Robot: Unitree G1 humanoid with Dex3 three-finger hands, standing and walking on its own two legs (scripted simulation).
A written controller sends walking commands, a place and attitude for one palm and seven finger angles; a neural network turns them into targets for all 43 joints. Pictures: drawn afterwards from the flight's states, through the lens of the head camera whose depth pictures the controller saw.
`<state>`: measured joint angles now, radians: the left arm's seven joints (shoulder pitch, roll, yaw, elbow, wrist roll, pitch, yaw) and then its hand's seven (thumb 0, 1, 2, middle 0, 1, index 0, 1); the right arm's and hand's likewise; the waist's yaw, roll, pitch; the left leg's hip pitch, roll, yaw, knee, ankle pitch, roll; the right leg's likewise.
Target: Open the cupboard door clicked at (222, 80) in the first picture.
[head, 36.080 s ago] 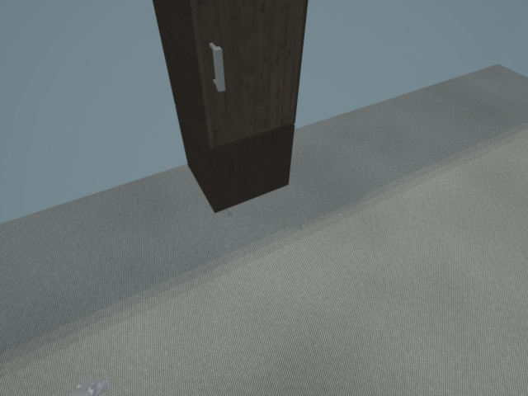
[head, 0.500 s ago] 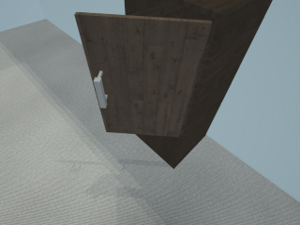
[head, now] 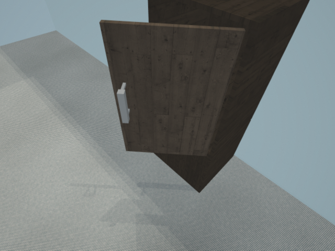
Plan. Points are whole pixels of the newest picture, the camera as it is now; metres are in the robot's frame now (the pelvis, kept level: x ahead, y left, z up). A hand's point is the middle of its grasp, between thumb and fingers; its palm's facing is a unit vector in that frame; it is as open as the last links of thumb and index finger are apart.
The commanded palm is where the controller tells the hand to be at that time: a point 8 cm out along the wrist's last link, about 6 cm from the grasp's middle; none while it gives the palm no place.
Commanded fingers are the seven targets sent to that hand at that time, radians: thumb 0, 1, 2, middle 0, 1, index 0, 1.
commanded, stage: come to a stop and stand still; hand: left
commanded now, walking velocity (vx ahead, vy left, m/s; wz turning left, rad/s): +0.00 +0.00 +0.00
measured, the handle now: (124, 103) +0.57 +0.18 +0.00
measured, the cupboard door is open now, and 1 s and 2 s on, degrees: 41 41 41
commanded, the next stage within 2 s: look again from close up in 0.74 s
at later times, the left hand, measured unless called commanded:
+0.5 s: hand out of the picture +0.02 +0.21 -0.14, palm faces -0.01 -0.95 -0.32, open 7.4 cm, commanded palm none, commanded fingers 0.00 0.90 0.90 -0.20 -0.30 -0.20 -0.30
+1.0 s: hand out of the picture +0.06 +0.19 -0.14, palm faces -0.02 -0.95 -0.32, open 7.4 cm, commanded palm none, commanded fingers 0.00 0.90 0.90 -0.20 -0.30 -0.20 -0.30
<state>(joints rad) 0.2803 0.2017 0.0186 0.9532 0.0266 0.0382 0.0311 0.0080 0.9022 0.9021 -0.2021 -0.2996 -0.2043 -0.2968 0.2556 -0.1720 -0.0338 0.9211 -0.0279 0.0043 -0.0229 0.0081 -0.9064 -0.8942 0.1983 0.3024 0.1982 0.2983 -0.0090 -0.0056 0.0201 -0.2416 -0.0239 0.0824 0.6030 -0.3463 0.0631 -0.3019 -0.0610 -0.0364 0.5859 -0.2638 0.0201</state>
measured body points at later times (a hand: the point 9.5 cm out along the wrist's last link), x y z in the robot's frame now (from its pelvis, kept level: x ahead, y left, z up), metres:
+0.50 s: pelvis -0.03 -0.02 +0.01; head -0.04 -0.03 +0.46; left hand +0.02 +0.25 -0.12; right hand +0.02 -0.31 -0.13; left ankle -0.01 +0.07 -0.73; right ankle +0.03 -0.15 -0.73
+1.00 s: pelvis -0.01 -0.04 +0.02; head +0.00 -0.05 +0.47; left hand +0.06 +0.24 -0.11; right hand +0.03 -0.32 -0.13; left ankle -0.01 +0.07 -0.73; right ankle +0.03 -0.15 -0.73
